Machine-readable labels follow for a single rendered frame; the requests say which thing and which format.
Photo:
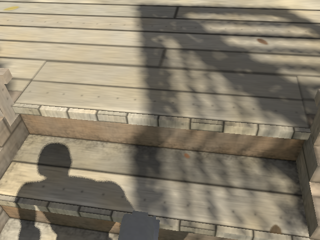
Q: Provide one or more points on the left robot thigh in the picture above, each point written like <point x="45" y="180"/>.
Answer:
<point x="139" y="226"/>

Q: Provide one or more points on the robot left shin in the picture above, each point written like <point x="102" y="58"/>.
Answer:
<point x="125" y="215"/>

